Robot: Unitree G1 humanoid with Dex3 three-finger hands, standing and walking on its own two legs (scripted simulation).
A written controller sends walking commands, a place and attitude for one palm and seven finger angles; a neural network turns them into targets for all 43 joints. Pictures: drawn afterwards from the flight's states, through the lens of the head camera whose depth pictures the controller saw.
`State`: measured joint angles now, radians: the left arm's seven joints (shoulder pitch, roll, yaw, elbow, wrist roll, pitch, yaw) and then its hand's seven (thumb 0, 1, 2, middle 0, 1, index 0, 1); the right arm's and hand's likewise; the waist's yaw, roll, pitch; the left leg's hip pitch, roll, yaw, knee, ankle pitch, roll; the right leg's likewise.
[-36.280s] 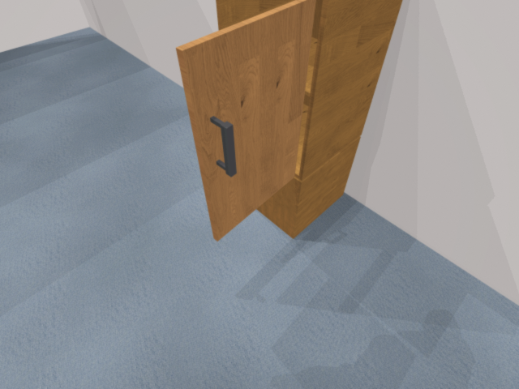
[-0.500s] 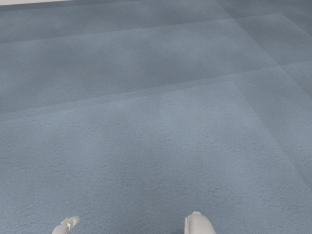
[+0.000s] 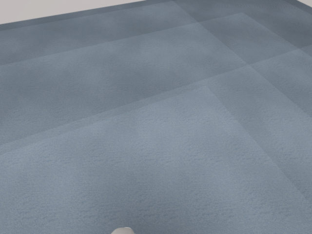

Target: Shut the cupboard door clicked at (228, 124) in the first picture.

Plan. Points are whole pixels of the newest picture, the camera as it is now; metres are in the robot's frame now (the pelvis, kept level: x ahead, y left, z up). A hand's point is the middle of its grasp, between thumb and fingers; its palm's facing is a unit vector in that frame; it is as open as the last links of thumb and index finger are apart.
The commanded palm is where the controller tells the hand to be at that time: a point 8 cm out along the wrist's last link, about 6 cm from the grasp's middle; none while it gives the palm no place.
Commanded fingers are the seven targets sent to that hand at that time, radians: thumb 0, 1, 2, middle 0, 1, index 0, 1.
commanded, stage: turn to face it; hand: left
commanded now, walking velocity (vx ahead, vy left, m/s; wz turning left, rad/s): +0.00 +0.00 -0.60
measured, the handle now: out of the picture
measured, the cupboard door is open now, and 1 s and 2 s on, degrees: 58 58 58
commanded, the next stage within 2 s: none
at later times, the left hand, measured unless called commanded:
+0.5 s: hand (106, 207) +0.20 +0.17 -0.16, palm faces -0.30 -0.91 -0.28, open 7.3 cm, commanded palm none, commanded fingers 0.00 0.90 0.90 -0.20 -0.30 -0.20 -0.30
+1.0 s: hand (121, 188) +0.26 +0.14 -0.16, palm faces -0.57 -0.80 -0.20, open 7.4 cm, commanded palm none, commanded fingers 0.00 0.90 0.90 -0.20 -0.30 -0.20 -0.30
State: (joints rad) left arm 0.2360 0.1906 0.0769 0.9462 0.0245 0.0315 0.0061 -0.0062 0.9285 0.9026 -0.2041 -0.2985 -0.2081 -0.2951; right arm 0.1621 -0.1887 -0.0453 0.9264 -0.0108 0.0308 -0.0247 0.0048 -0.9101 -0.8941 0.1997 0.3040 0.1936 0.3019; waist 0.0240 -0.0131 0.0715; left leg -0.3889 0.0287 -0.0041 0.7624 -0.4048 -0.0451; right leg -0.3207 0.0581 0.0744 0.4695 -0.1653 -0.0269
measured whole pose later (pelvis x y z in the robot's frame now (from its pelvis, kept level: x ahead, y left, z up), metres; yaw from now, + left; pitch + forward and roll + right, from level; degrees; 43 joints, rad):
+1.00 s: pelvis +0.06 +0.03 +0.00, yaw -37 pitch +0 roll -3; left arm 0.15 0.26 0.09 0.87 0.01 0.09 -0.04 0.00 0.91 0.90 -0.20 -0.30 -0.20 -0.29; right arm 0.25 -0.20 -0.02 0.88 -0.03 0.02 -0.03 0.00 -0.90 -0.89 0.20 0.30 0.20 0.30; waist 0.00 0.00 0.10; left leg -0.24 0.15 0.18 0.52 -0.27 -0.01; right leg -0.42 -0.01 -0.06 0.94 -0.47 0.05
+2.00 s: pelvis +0.05 +0.01 +0.00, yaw -72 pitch +0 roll +0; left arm 0.18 0.21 0.05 0.89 0.02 0.05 -0.01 0.00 0.91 0.90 -0.20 -0.30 -0.21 -0.29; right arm 0.19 -0.27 -0.06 0.89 -0.02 0.06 -0.02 0.01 -0.91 -0.89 0.20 0.30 0.19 0.30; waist 0.00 0.02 0.08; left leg -0.47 0.08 0.05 0.99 -0.43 -0.08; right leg -0.28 0.02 0.03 0.53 -0.26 -0.02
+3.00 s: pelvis +0.05 -0.06 +0.01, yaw -95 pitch +0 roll -2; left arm 0.23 0.23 0.08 0.99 0.03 0.05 -0.06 0.01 0.91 0.90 -0.20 -0.30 -0.20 -0.29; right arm 0.38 -0.18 -0.02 0.99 -0.04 -0.04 -0.03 0.00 -0.91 -0.89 0.20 0.30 0.20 0.30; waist -0.02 -0.04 0.02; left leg -0.15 0.11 0.14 0.43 -0.28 -0.01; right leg -0.52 -0.01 -0.02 1.09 -0.29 0.01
